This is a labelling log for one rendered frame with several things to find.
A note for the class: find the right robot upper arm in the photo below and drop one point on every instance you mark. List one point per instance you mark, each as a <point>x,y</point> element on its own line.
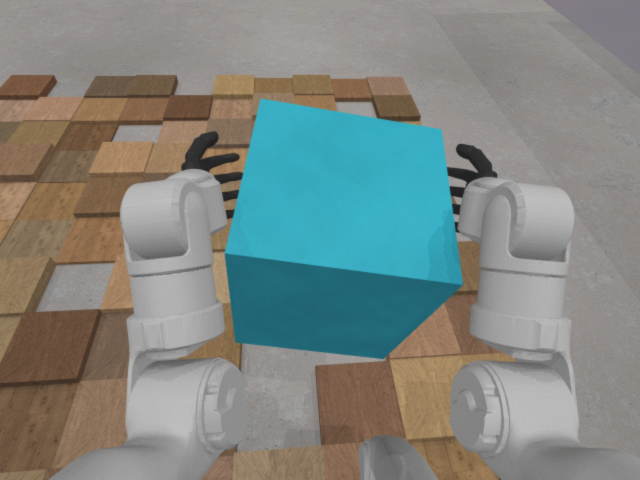
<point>521,419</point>

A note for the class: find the right robot hand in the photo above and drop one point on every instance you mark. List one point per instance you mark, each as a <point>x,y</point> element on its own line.
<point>479,161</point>

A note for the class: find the right robot forearm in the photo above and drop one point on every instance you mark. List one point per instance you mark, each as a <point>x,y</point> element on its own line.
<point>524,232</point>

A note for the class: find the left robot upper arm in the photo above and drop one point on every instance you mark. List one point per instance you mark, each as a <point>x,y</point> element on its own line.
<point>182,414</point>

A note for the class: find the left robot hand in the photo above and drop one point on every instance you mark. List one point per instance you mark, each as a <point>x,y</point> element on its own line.
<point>195,153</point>

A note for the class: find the carton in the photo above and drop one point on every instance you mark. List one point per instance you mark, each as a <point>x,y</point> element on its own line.
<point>343,237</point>

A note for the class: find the left robot forearm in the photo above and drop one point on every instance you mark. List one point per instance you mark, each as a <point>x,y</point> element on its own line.
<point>167,227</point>

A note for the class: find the robot right thigh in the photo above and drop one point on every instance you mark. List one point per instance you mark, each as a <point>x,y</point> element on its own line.
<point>392,458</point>

